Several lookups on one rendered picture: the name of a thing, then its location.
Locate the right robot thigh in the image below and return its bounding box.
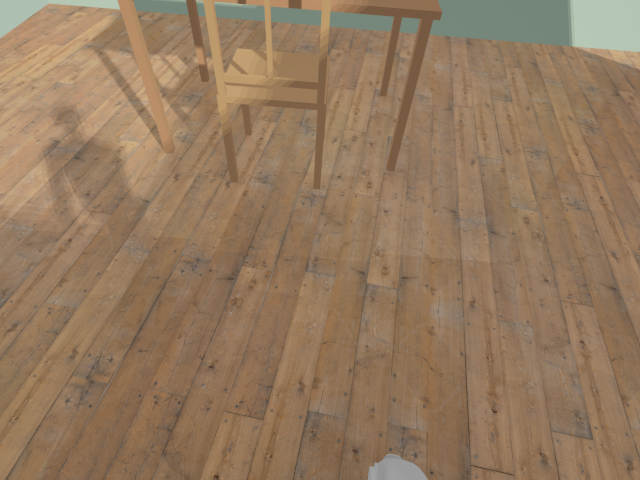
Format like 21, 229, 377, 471
368, 458, 428, 480

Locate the chair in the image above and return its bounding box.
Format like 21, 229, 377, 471
203, 0, 331, 189

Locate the table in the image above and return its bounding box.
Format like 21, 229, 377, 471
117, 0, 442, 171

